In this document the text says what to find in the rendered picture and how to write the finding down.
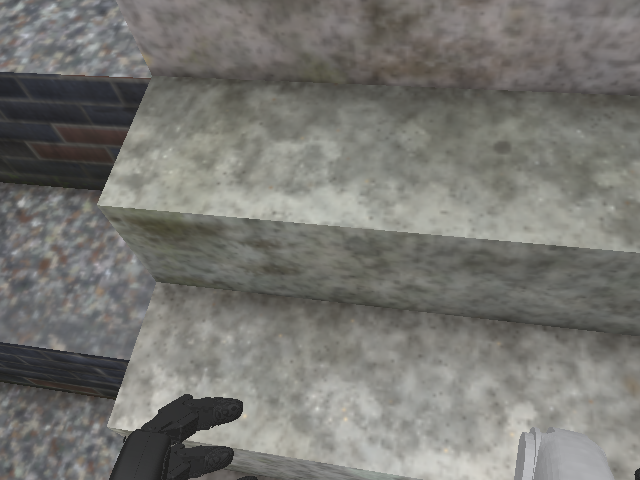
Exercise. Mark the left robot hand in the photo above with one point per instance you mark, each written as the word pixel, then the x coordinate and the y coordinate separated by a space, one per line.
pixel 147 453

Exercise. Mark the right robot thigh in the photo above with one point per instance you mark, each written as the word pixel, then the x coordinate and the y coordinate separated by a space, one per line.
pixel 560 454

